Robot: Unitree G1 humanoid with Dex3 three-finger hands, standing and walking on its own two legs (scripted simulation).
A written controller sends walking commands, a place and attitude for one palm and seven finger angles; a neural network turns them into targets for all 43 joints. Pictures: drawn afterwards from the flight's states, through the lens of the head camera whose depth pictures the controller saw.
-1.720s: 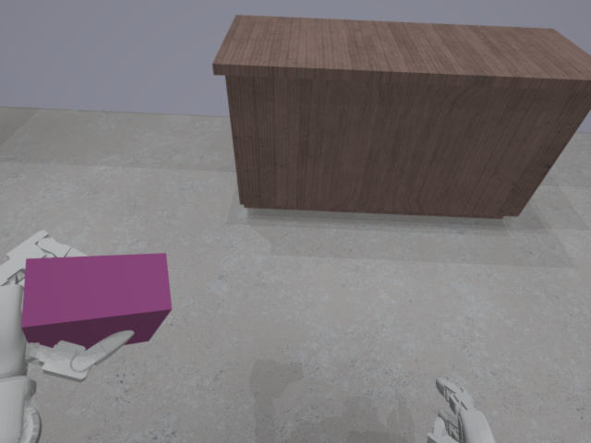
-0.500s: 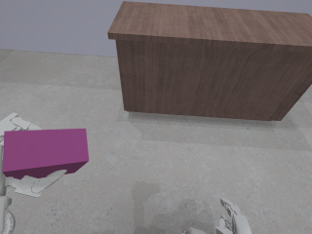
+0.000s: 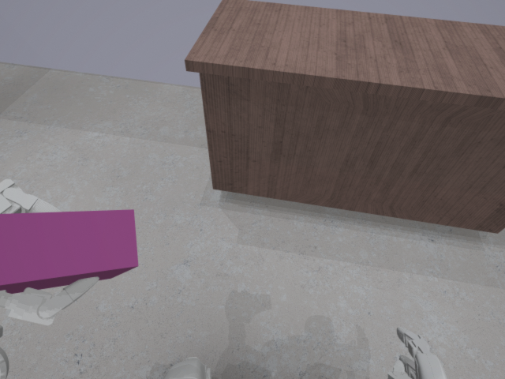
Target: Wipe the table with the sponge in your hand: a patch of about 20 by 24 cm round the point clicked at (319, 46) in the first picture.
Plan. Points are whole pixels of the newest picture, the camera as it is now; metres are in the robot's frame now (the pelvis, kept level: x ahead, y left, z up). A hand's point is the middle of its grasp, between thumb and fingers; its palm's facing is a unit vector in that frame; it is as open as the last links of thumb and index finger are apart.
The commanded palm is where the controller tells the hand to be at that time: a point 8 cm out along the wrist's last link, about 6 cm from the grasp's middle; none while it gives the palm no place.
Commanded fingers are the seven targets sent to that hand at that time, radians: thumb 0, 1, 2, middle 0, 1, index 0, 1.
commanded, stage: walk to a spot facing it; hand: left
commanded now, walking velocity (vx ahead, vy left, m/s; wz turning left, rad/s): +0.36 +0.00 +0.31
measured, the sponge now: (84, 252) +0.22 +0.21 +0.16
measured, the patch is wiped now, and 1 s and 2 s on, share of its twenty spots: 0.00 0.00 0.00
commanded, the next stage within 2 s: turn to face it in 0.74 s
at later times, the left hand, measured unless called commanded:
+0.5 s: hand (96, 174) +0.33 +0.23 +0.17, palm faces +0.55 -0.71 -0.43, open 9.7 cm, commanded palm +0.26 +0.27 +0.18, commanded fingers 0.00 0.10 1.30 -1.20 -1.60 -1.20 -1.60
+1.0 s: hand (89, 128) +0.39 +0.26 +0.19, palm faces +0.64 -0.63 -0.44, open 9.7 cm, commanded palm +0.34 +0.29 +0.18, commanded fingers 0.00 0.10 1.30 -1.20 -1.60 -1.20 -1.60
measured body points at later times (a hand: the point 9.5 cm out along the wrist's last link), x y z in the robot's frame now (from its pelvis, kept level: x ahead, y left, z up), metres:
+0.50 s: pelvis +0.15 -0.04 -0.01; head +0.18 -0.07 +0.44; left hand +0.30 +0.27 +0.19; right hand +0.33 -0.23 -0.14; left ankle +0.10 +0.10 -0.66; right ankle +0.18 -0.14 -0.74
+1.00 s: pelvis +0.27 -0.03 -0.01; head +0.30 -0.02 +0.44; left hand +0.35 +0.29 +0.21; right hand +0.51 -0.15 -0.10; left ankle +0.27 +0.11 -0.74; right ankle +0.36 -0.15 -0.70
